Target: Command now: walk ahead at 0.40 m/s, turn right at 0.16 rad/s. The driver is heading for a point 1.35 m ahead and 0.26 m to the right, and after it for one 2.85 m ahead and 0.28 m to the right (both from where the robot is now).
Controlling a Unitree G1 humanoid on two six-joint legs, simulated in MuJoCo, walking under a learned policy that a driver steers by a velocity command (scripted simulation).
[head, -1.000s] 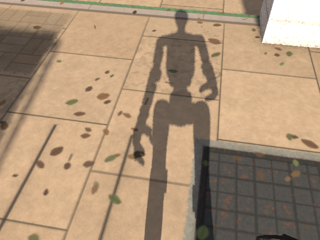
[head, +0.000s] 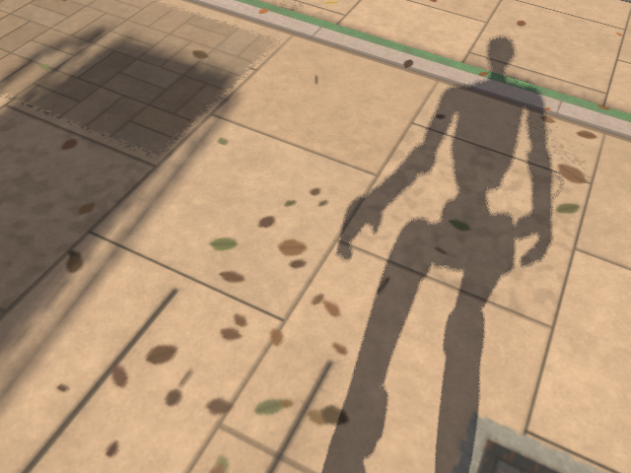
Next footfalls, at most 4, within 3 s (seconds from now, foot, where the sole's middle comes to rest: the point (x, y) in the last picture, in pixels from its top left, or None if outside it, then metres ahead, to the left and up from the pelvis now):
0.36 right None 0.30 -0.18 -0.78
0.86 left None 0.48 -0.04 -0.78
1.26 right None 0.40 -0.26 -0.78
1.62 left None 0.37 0.00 -0.78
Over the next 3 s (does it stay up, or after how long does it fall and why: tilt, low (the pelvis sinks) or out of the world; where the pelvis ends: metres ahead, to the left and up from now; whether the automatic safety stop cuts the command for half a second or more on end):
stays up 0.67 -0.16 -0.01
